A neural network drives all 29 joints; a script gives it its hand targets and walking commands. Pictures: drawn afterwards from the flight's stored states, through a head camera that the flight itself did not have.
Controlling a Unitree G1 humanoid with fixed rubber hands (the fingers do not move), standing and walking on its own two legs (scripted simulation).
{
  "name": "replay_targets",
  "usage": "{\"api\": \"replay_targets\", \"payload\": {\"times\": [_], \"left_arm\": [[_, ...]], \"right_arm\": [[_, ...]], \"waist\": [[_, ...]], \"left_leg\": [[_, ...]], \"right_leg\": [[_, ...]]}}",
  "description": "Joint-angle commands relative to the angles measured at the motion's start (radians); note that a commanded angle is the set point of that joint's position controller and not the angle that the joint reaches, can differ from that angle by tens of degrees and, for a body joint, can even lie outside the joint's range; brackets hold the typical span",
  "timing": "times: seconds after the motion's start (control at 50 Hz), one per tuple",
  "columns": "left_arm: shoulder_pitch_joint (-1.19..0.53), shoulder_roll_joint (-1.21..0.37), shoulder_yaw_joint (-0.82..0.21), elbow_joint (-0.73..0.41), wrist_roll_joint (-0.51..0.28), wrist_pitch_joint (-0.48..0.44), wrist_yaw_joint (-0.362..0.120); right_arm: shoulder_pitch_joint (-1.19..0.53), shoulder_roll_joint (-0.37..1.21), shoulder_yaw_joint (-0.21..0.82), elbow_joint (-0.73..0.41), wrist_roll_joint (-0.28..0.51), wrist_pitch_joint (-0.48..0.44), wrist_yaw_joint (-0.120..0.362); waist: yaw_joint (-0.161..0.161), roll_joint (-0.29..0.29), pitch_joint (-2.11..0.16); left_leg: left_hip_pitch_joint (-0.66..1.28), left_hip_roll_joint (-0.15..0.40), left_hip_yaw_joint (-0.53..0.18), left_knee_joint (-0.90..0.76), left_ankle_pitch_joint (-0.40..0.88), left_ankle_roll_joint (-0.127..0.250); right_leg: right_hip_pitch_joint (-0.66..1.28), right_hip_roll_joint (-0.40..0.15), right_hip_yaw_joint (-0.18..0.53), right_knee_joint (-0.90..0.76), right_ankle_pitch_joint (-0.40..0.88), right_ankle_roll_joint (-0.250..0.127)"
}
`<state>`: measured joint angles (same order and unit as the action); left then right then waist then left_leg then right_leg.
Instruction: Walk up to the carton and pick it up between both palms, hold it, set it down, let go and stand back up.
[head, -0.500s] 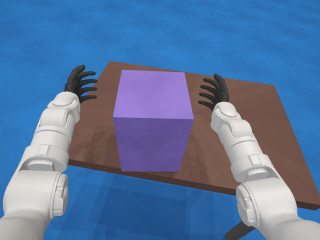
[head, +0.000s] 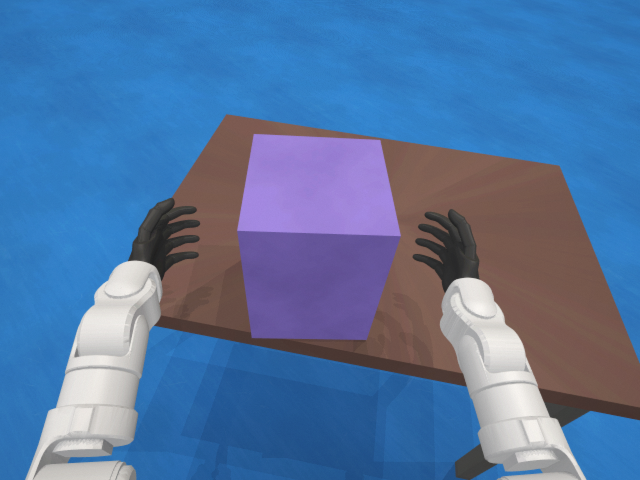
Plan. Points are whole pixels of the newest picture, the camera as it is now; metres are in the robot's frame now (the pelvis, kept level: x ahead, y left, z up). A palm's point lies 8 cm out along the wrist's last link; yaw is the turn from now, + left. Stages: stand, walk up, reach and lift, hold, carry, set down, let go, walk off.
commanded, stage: set down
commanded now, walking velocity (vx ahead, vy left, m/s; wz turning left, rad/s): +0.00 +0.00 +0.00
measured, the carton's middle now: (313, 242) +0.44 -0.01 +0.04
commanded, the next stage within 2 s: let go in 2.00 s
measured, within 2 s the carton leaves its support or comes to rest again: neither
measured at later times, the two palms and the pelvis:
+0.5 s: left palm (137, 338) +0.27 +0.21 +0.05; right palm (474, 340) +0.26 -0.19 +0.06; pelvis +0.02 +0.00 +0.00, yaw -1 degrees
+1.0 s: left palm (125, 400) +0.22 +0.22 +0.00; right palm (467, 394) +0.22 -0.19 +0.00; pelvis +0.02 +0.00 +0.00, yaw +0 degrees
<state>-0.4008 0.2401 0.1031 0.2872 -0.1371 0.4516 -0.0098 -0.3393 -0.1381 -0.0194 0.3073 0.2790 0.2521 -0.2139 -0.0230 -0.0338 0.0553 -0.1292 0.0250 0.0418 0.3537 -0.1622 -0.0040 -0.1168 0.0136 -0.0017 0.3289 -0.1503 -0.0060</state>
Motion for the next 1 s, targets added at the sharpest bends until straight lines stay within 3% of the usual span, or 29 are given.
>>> {"api": "replay_targets", "payload": {"times": [0.0,0.02,0.04,0.06,0.1,0.14,0.16,0.18,0.2,0.24,0.26,0.34,0.38,0.42,0.44,0.48,0.54,0.6,0.62,0.66,0.7,0.74,0.78,0.82,0.86,0.88,0.92,0.94,0.98], "left_arm": [[-0.127,0.08,0.035,-0.256,0.003,-0.066,0.009],[-0.254,0.109,0.024,-0.339,-0.02,-0.075,0.006],[-0.286,0.122,0.019,-0.285,-0.022,-0.068,0.008],[-0.194,0.097,0.025,-0.286,-0.022,-0.078,0.008],[-0.095,0.1,0.013,-0.402,-0.013,-0.091,0.01],[-0.137,0.099,0.006,-0.394,-0.029,-0.098,0.013],[-0.21,0.109,-0.012,-0.453,-0.046,-0.107,0.02],[-0.097,0.111,-0.021,-0.448,-0.056,-0.118,0.026],[0.048,0.074,-0.009,-0.455,-0.045,-0.128,0.024],[0.027,0.098,-0.014,-0.395,-0.056,-0.132,0.005],[0.086,0.077,0.006,-0.38,-0.028,-0.126,0.003],[0.297,0.064,-0.01,-0.47,-0.022,-0.181,-0.023],[0.167,0.107,-0.014,-0.514,-0.04,-0.198,-0.012],[0.377,0.05,-0.038,-0.542,-0.05,-0.237,0.0],[0.26,0.109,-0.041,-0.568,-0.055,-0.253,0.002],[0.394,0.082,-0.045,-0.52,-0.049,-0.284,0.001],[0.456,0.091,-0.051,-0.452,-0.071,-0.342,-0.008],[0.4,0.116,-0.066,-0.433,-0.089,-0.406,0.003],[0.444,0.115,-0.094,-0.429,-0.106,-0.429,0.004],[0.444,0.131,-0.088,-0.406,-0.105,-0.476,0.011],[0.464,0.156,-0.1,-0.406,-0.106,-0.52,0.005],[0.478,0.154,-0.097,-0.346,-0.093,-0.533,-0.005],[0.499,0.129,-0.116,-0.311,-0.099,-0.536,-0.009],[0.495,0.144,-0.11,-0.305,-0.093,-0.535,-0.012],[0.498,0.15,-0.113,-0.282,-0.086,-0.536,-0.015],[0.521,0.13,-0.116,-0.232,-0.071,-0.519,-0.014],[0.549,0.138,-0.104,-0.275,-0.051,-0.514,-0.007],[0.522,0.146,-0.102,-0.317,-0.061,-0.519,-0.001],[0.54,0.113,-0.115,-0.225,-0.041,-0.509,0.0]], "right_arm": [[-0.13,-0.036,0.008,-0.265,-0.014,-0.067,0.014],[-0.218,-0.07,-0.036,-0.322,-0.031,-0.07,0.011],[-0.245,-0.069,-0.038,-0.303,-0.048,-0.059,0.011],[-0.169,-0.05,-0.024,-0.316,-0.036,-0.066,0.014],[-0.075,-0.082,-0.047,-0.381,-0.049,-0.087,0.013],[-0.084,-0.064,-0.059,-0.37,-0.06,-0.082,0.019],[-0.138,-0.081,-0.073,-0.402,-0.069,-0.079,0.026],[-0.06,-0.05,-0.036,-0.424,-0.059,-0.087,0.036],[0.063,-0.044,-0.034,-0.421,-0.066,-0.101,0.04],[0.044,-0.043,-0.032,-0.421,-0.071,-0.095,0.039],[0.121,-0.038,-0.032,-0.368,-0.069,-0.085,0.037],[0.303,-0.039,0.006,-0.499,-0.071,-0.149,0.034],[0.204,-0.061,-0.032,-0.543,-0.078,-0.155,0.042],[0.412,-0.019,-0.013,-0.54,-0.072,-0.176,0.06],[0.324,-0.049,-0.024,-0.57,-0.086,-0.181,0.061],[0.437,-0.031,-0.014,-0.549,-0.095,-0.2,0.075],[0.495,-0.011,-0.011,-0.545,-0.103,-0.218,0.079],[0.471,-0.006,-0.017,-0.551,-0.126,-0.25,0.092],[0.507,-0.001,-0.015,-0.535,-0.136,-0.265,0.096],[0.519,0.003,-0.009,-0.509,-0.129,-0.292,0.103],[0.55,0.006,-0.01,-0.482,-0.133,-0.32,0.101],[0.545,0.026,-0.013,-0.424,-0.144,-0.328,0.1],[0.562,0.008,-0.009,-0.391,-0.144,-0.332,0.097],[0.565,0.004,-0.011,-0.388,-0.154,-0.342,0.101],[0.537,0.004,-0.019,-0.395,-0.157,-0.354,0.105],[0.554,0.0,0.003,-0.327,-0.161,-0.336,0.109],[0.576,-0.023,-0.02,-0.348,-0.162,-0.353,0.115],[0.555,-0.022,-0.025,-0.381,-0.144,-0.36,0.121],[0.57,-0.011,-0.031,-0.269,-0.177,-0.361,0.132]], "waist": [[0.018,0.023,-0.304],[-0.001,0.05,-0.353],[0.006,0.07,-0.326],[0.026,0.047,-0.314],[0.008,0.102,-0.355],[0.009,0.082,-0.305],[0.007,0.118,-0.333],[0.03,0.072,-0.317],[0.023,0.055,-0.312],[0.016,0.03,-0.294],[0.023,0.032,-0.204],[0.036,0.021,-0.229],[0.036,0.056,-0.226],[0.042,0.037,-0.168],[0.037,0.068,-0.226],[0.058,0.068,-0.192],[0.057,0.04,-0.142],[0.075,0.056,-0.167],[0.059,0.055,-0.179],[0.06,0.087,-0.181],[0.063,0.066,-0.171],[0.038,0.032,-0.141],[0.037,0.052,-0.097],[0.051,0.059,-0.11],[0.062,0.012,-0.1],[0.059,0.018,-0.049],[0.058,0.044,-0.094],[0.084,0.053,-0.097],[0.048,0.067,-0.081]], "left_leg": [[0.155,-0.042,0.012,-0.032,0.142,-0.013],[0.142,-0.036,0.016,-0.031,0.143,-0.025],[0.112,-0.04,0.012,-0.028,0.106,-0.017],[0.125,-0.04,0.018,-0.033,0.1,-0.014],[0.166,-0.032,0.013,-0.024,0.181,-0.035],[0.135,-0.034,0.014,-0.029,0.145,-0.037],[0.113,-0.03,0.013,-0.036,0.121,-0.039],[0.131,-0.028,0.008,-0.035,0.124,-0.032],[0.168,-0.027,-0.006,-0.032,0.184,-0.034],[0.152,-0.033,0.001,-0.036,0.184,-0.028],[0.142,-0.03,0.004,-0.043,0.182,-0.023],[0.181,-0.039,0.004,-0.033,0.292,-0.032],[0.118,-0.039,0.009,-0.031,0.256,-0.033],[0.166,-0.031,-0.007,-0.038,0.282,-0.037],[0.135,-0.038,-0.004,-0.039,0.254,-0.041],[0.175,-0.026,-0.006,-0.043,0.295,-0.04],[0.144,-0.031,-0.013,-0.046,0.208,-0.033],[0.112,-0.024,-0.008,-0.053,0.163,-0.025],[0.117,-0.02,-0.014,-0.052,0.146,-0.026],[0.118,-0.02,-0.022,-0.044,0.143,-0.029],[0.132,-0.023,-0.024,-0.03,0.167,-0.031],[0.133,-0.026,-0.02,-0.028,0.142,-0.027],[0.122,-0.019,-0.026,-0.033,0.146,-0.028],[0.11,-0.018,-0.012,-0.048,0.119,-0.024],[0.106,-0.017,-0.012,-0.04,0.113,-0.022],[0.125,-0.017,-0.018,-0.054,0.104,-0.021],[0.152,-0.01,-0.018,-0.047,0.137,-0.028],[0.127,-0.014,-0.008,-0.053,0.124,-0.028],[0.14,-0.013,-0.006,-0.045,0.148,-0.03]], "right_leg": [[0.064,0.031,-0.01,-0.04,0.117,0.019],[0.042,0.029,-0.018,-0.043,0.091,0.019],[0.013,0.026,-0.009,-0.042,0.053,0.018],[0.027,0.022,-0.008,-0.043,0.054,0.018],[0.058,0.033,-0.011,-0.033,0.11,0.01],[0.025,0.032,-0.016,-0.044,0.071,0.008],[-0.001,0.026,-0.011,-0.039,0.042,-0.004],[-0.021,0.022,-0.008,-0.033,0.057,0.002],[0.017,0.029,-0.001,-0.034,0.108,-0.003],[0.035,0.019,0.009,-0.053,0.12,0.007],[0.029,0.016,0.019,-0.059,0.117,0.008],[0.079,0.02,0.017,-0.063,0.23,0.012],[0.036,0.014,0.019,-0.051,0.18,0.004],[0.047,0.017,0.028,-0.062,0.189,-0.01],[0.031,0.009,0.031,-0.07,0.147,-0.01],[0.005,0.015,0.03,-0.083,0.139,-0.01],[-0.006,0.001,0.041,-0.096,0.079,-0.014],[-0.029,-0.011,0.046,-0.093,0.031,-0.021],[-0.023,-0.012,0.051,-0.087,0.023,-0.025],[-0.066,-0.014,0.05,-0.089,-0.007,-0.029],[-0.058,-0.021,0.059,-0.084,0.038,-0.022],[-0.046,-0.019,0.054,-0.089,0.03,-0.017],[-0.029,-0.022,0.059,-0.091,0.024,-0.022],[-0.028,-0.019,0.047,-0.094,-0.017,-0.023],[-0.023,-0.02,0.046,-0.097,-0.016,-0.017],[-0.04,-0.019,0.047,-0.105,-0.034,-0.018],[-0.021,-0.016,0.045,-0.099,-0.009,-0.022],[-0.02,-0.009,0.034,-0.092,-0.028,-0.025],[-0.032,-0.01,0.037,-0.087,-0.019,-0.03]]}}
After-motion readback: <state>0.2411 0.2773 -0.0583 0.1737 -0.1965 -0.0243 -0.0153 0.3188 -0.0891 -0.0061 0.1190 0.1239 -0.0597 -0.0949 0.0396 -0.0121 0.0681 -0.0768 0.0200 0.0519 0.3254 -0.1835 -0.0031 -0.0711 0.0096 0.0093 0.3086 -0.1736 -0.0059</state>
